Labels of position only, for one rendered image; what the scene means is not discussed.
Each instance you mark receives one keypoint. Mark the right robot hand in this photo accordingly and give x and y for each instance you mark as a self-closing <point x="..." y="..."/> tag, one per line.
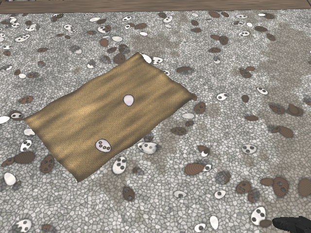
<point x="299" y="224"/>

